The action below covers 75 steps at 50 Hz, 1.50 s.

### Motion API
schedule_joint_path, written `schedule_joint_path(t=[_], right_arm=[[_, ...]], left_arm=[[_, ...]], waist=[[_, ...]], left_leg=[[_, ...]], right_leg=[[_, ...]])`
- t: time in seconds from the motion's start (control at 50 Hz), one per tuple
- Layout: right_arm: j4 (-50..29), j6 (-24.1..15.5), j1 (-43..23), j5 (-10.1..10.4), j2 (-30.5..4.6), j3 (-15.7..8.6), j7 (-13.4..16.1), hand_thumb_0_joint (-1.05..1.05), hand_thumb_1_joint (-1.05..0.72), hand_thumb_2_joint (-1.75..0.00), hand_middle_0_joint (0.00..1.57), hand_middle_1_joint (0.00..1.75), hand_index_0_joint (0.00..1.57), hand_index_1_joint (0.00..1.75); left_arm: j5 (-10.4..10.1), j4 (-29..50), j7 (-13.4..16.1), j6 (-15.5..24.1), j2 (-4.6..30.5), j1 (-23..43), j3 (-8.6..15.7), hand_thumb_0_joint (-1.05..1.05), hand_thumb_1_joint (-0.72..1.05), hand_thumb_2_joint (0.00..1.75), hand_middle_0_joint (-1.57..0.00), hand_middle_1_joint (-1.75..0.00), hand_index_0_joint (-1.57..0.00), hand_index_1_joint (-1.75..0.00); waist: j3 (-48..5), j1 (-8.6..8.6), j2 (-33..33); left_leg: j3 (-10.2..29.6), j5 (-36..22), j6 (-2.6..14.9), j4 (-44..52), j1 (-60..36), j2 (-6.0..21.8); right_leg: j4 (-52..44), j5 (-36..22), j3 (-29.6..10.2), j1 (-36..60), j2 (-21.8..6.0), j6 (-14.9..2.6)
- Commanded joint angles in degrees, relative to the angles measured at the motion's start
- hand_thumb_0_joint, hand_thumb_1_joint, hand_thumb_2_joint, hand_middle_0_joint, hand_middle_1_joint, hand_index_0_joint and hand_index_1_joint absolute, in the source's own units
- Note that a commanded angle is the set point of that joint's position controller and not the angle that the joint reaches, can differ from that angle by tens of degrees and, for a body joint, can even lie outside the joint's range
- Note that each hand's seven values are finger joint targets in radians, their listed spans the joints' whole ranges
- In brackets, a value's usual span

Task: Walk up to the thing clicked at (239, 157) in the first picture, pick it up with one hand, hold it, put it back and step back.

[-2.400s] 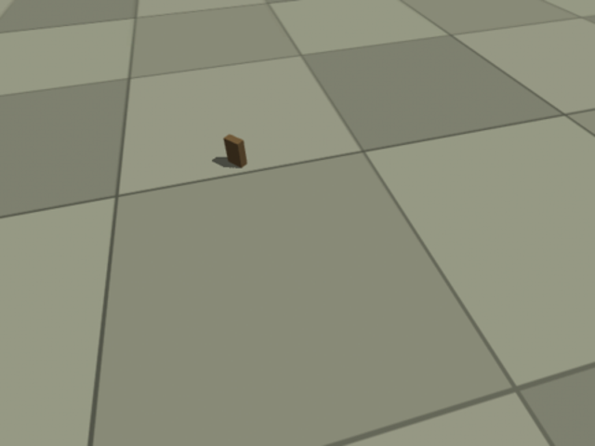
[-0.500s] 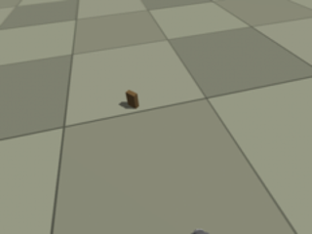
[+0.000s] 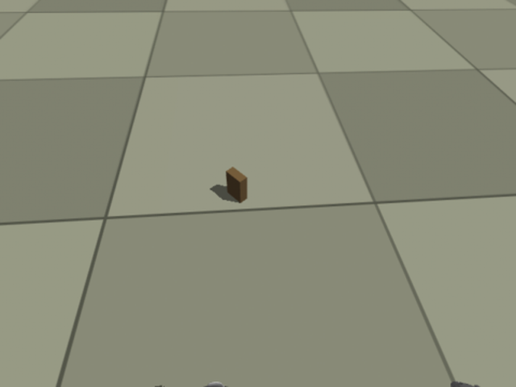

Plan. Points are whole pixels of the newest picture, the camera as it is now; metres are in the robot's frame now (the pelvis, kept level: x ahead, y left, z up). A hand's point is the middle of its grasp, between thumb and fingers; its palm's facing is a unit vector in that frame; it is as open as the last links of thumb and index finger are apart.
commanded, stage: walk up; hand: left
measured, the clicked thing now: (236, 185) +1.14 +0.17 -0.68
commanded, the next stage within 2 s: none
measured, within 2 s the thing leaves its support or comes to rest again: neither
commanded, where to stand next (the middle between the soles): +0.81 -0.04 m, yaw -1 degrees
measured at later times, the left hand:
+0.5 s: hand (158, 278) +0.35 +0.24 -0.12, palm faces -0.11 -0.91 -0.40, open 7.4 cm
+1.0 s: hand (170, 240) +0.45 +0.24 -0.13, palm faces +0.01 -0.93 -0.38, open 7.4 cm
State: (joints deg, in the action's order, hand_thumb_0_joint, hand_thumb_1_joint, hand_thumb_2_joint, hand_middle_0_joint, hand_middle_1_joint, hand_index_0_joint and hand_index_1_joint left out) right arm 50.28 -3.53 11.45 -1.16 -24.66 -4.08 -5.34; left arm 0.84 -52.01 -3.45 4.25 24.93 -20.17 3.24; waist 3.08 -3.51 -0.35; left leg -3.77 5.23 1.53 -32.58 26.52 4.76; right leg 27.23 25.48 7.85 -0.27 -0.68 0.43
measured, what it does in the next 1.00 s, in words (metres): walks ahead: left foot, then right foot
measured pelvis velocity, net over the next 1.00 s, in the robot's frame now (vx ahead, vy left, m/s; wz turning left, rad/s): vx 0.42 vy -0.04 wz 0.02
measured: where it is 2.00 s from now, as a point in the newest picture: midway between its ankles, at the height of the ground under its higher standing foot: (276, 265)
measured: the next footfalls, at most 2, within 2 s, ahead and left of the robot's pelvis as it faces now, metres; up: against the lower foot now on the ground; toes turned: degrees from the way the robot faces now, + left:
left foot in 0.02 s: +0.17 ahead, +0.12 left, +0.00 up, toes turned +6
right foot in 0.48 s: +0.39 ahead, -0.16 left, +0.00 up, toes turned -7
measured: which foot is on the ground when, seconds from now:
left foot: up 0.00-0.00, down 0.02-0.52, up 0.54-1.00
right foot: down 0.00-0.04, up 0.06-0.46, down 0.48-1.00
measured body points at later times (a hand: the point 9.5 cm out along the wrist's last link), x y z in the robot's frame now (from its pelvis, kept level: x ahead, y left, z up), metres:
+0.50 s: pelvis +0.24 -0.04 +0.00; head +0.25 -0.06 +0.45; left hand +0.35 +0.29 -0.09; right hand +0.24 -0.36 -0.13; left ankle +0.13 +0.11 -0.72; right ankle +0.35 -0.16 -0.73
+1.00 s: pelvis +0.42 -0.04 +0.01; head +0.44 -0.03 +0.46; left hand +0.44 +0.29 -0.10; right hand +0.50 -0.37 -0.10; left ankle +0.54 +0.09 -0.72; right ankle +0.35 -0.16 -0.72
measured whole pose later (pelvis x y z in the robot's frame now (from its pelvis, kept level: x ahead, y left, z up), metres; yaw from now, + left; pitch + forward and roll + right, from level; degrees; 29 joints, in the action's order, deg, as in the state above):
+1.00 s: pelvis +0.42 -0.04 +0.01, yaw +1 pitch -2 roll -2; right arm 51.6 -2.1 16.0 -1.5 -24.2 -3.5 -4.6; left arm 0.8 -49.4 -2.3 4.1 24.1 -20.3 3.8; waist 4.1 -2.0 -1.5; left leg -1.0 8.9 1.1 -33.6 24.8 4.9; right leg 26.9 21.4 8.1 -3.6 -0.4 -0.5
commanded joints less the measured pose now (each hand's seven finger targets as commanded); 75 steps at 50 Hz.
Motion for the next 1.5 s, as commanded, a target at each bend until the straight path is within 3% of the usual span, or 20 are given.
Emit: schedule_joint_path(t=[0.0,0.02,0.04,0.1,0.16,0.4,0.46,0.5,0.52,0.64,0.86,0.98,1.0,1.04,1.06,1.16,1.3,1.44,1.46,1.48], right_arm=[[0.02,-2.08,16.67,-2.07,-16.38,-6.09,2.18,0.00,-0.90,-0.90,0.20,0.30,0.20,0.30],[-1.94,-2.34,15.56,-1.78,-18.64,-6.36,2.89,0.00,-0.90,-0.90,0.20,0.30,0.20,0.30],[-2.91,-2.25,13.53,0.58,-20.00,-6.78,3.04,0.00,-0.90,-0.90,0.20,0.30,0.20,0.30],[-3.95,-2.48,7.38,1.65,-14.32,-4.14,4.01,0.00,-0.90,-0.90,0.20,0.30,0.20,0.30],[-4.22,-3.39,5.91,1.93,-12.48,-3.38,3.88,0.00,-0.90,-0.90,0.20,0.30,0.20,0.30],[-5.74,-2.57,6.31,1.12,-13.86,-3.79,3.54,0.00,-0.90,-0.90,0.20,0.30,0.20,0.30],[-6.57,-2.12,7.92,1.09,-10.81,-2.51,3.86,0.00,-0.90,-0.90,0.20,0.30,0.20,0.30],[-6.85,-1.58,13.00,1.27,-6.03,-0.35,3.47,0.00,-0.90,-0.90,0.20,0.30,0.20,0.30],[-5.41,-0.80,10.73,1.18,-12.26,-1.94,4.14,0.00,-0.90,-0.90,0.20,0.30,0.20,0.30],[-0.62,0.44,12.76,1.48,-10.19,-1.74,2.94,0.00,-0.90,-0.90,0.20,0.30,0.20,0.30],[-4.45,0.18,0.57,-0.27,-9.02,-2.19,1.02,0.00,-0.90,-0.90,0.20,0.30,0.20,0.30],[-2.70,-1.27,7.06,-0.36,-9.98,-3.08,1.70,0.00,-0.90,-0.90,0.20,0.30,0.20,0.30],[-0.91,-1.61,13.78,-0.69,-12.76,-4.20,2.40,0.00,-0.90,-0.90,0.20,0.30,0.20,0.30],[-3.47,-2.00,15.24,-0.22,-19.41,-5.56,3.69,0.00,-0.90,-0.90,0.20,0.30,0.20,0.30],[-3.47,-1.73,13.65,1.41,-19.54,-5.82,3.48,0.00,-0.90,-0.90,0.20,0.30,0.20,0.30],[-4.64,-2.50,8.06,1.57,-12.90,-2.86,4.11,0.00,-0.90,-0.90,0.20,0.30,0.20,0.30],[-6.58,-2.56,6.87,0.72,-14.40,-3.66,3.62,0.00,-0.90,-0.90,0.20,0.30,0.20,0.30],[-8.44,-1.12,4.52,1.11,-11.51,-2.56,3.56,0.00,-0.90,-0.90,0.20,0.30,0.20,0.30],[-8.32,-1.07,7.38,1.19,-8.36,-1.44,3.47,0.00,-0.90,-0.90,0.20,0.30,0.20,0.30],[-9.15,-1.03,10.84,1.32,-4.17,0.13,3.32,0.00,-0.90,-0.90,0.20,0.30,0.20,0.30]], left_arm=[[-0.85,6.47,1.62,1.35,8.58,0.43,1.54,0.00,0.90,0.90,-0.20,-0.30,-0.20,-0.30],[-1.32,6.42,1.54,0.97,5.57,-2.65,0.53,0.00,0.90,0.90,-0.20,-0.30,-0.20,-0.30],[-1.40,5.12,2.55,0.26,13.03,-2.71,2.16,0.00,0.90,0.90,-0.20,-0.30,-0.20,-0.30],[-1.51,3.70,2.07,0.69,12.28,1.23,1.83,0.00,0.90,0.90,-0.20,-0.30,-0.20,-0.30],[-1.75,2.99,1.22,-0.16,10.52,-1.77,2.11,0.00,0.90,0.90,-0.20,-0.30,-0.20,-0.30],[-0.14,5.95,-1.38,-0.14,8.22,10.31,2.68,0.00,0.90,0.90,-0.20,-0.30,-0.20,-0.30],[0.06,2.55,-0.15,1.00,12.00,0.72,4.66,0.00,0.90,0.90,-0.20,-0.30,-0.20,-0.30],[0.12,3.16,1.34,1.83,19.49,-5.41,6.57,0.00,0.90,0.90,-0.20,-0.30,-0.20,-0.30],[-0.76,2.92,1.36,1.43,20.01,-3.80,6.38,0.00,0.90,0.90,-0.20,-0.30,-0.20,-0.30],[-1.26,5.57,1.95,2.08,12.02,4.84,3.88,0.00,0.90,0.90,-0.20,-0.30,-0.20,-0.30],[-0.04,7.26,1.93,2.30,13.02,1.61,5.13,0.00,0.90,0.90,-0.20,-0.30,-0.20,-0.30],[-0.34,7.59,1.96,1.19,12.92,2.28,3.85,0.00,0.90,0.90,-0.20,-0.30,-0.20,-0.30],[-0.33,7.88,1.88,0.96,10.20,0.30,2.73,0.00,0.90,0.90,-0.20,-0.30,-0.20,-0.30],[-1.30,7.74,2.19,0.17,7.41,-4.31,1.92,0.00,0.90,0.90,-0.20,-0.30,-0.20,-0.30],[-0.51,6.77,2.81,-0.39,12.48,-1.76,2.78,0.00,0.90,0.90,-0.20,-0.30,-0.20,-0.30],[-1.47,4.16,1.49,-0.87,9.86,-2.94,2.23,0.00,0.90,0.90,-0.20,-0.30,-0.20,-0.30],[-0.19,5.76,-0.23,-0.93,9.42,4.29,2.77,0.00,0.90,0.90,-0.20,-0.30,-0.20,-0.30],[-0.04,1.92,0.96,1.38,9.93,-4.01,3.96,0.00,0.90,0.90,-0.20,-0.30,-0.20,-0.30],[0.27,0.93,1.61,1.85,12.82,-8.09,5.11,0.00,0.90,0.90,-0.20,-0.30,-0.20,-0.30],[0.52,2.02,2.33,2.28,17.53,-9.22,6.28,0.00,0.90,0.90,-0.20,-0.30,-0.20,-0.30]], waist=[[-11.68,10.79,-15.13],[-12.40,8.64,-19.79],[-13.09,9.01,-12.26],[-2.78,6.04,-3.19],[-2.25,3.48,-5.88],[-0.85,5.12,-6.46],[-7.07,-0.04,3.92],[-10.04,-1.60,19.34],[-7.32,-2.27,14.11],[-0.13,3.56,8.93],[3.23,0.32,6.04],[-2.54,5.44,1.88],[-6.97,8.05,-5.72],[-8.86,7.56,-15.40],[-6.56,7.89,-10.54],[-0.37,3.79,-6.83],[3.51,5.55,-9.03],[-4.05,-0.52,-0.69],[-7.04,-2.10,9.00],[-7.76,-1.23,20.53]], left_leg=[[12.27,17.13,6.24,6.75,-34.93,5.10],[36.50,20.62,8.84,11.88,-41.23,17.22],[44.02,21.98,14.23,15.68,-40.77,21.42],[21.20,-5.01,7.07,15.82,-24.94,14.13],[10.39,-12.51,8.90,15.90,-19.63,11.30],[2.80,-4.01,8.56,13.22,-19.84,9.06],[0.45,-4.42,5.51,-6.50,-12.64,5.71],[-0.71,24.24,1.14,-30.65,6.63,-6.29],[3.61,24.88,1.00,-35.96,8.31,-3.98],[7.68,9.95,0.33,-29.03,1.18,-0.74],[5.89,3.95,-1.69,-5.81,5.58,1.60],[-0.73,4.24,1.28,3.20,-16.31,-3.12],[2.65,8.80,3.07,4.91,-26.47,-2.46],[41.91,21.87,12.42,17.04,-35.56,19.02],[43.28,22.76,15.78,17.20,-31.41,20.84],[13.10,-3.14,8.82,15.40,-16.95,9.27],[10.06,13.49,11.58,20.04,-13.89,9.31],[5.31,-0.14,7.07,-1.17,-10.24,6.28],[1.27,4.52,5.45,-14.05,-5.93,1.68],[-0.58,22.44,2.04,-25.67,4.90,-5.09]], right_leg=[[29.07,-20.86,-1.18,-23.99,-4.65,-5.66],[39.29,5.77,-6.15,-36.90,3.27,-3.45],[43.28,5.00,-11.24,-39.15,0.71,-4.52],[40.14,-5.46,-16.74,-34.02,-2.62,-3.26],[36.52,-8.17,-13.26,-28.92,-3.65,-1.85],[6.55,-19.25,-4.17,-21.42,-3.47,-2.26],[2.06,-14.94,-5.74,-1.52,-2.05,-4.11],[-11.25,3.15,-40.05,9.74,-21.83,-8.80],[-13.90,5.74,-46.04,5.87,-24.43,-12.80],[-13.89,-15.81,-15.86,-11.11,-12.01,-7.28],[-14.41,-11.21,-11.26,-5.74,-14.78,-10.90],[3.63,-24.82,-5.73,-11.81,-11.72,-9.34],[17.03,-26.03,-3.54,-16.23,-8.23,-7.50],[38.20,5.66,-4.63,-37.40,3.54,-3.05],[41.87,6.87,-10.06,-37.38,-1.17,-3.64],[34.20,-6.71,-11.58,-29.20,-3.95,-2.52],[17.23,-12.60,-7.41,-29.23,-6.20,0.03],[1.73,-17.29,-4.51,-5.27,-1.27,-2.06],[-2.54,-11.57,-8.42,1.97,-3.65,-2.89],[-9.04,-3.08,-31.55,6.47,-17.43,-6.12]])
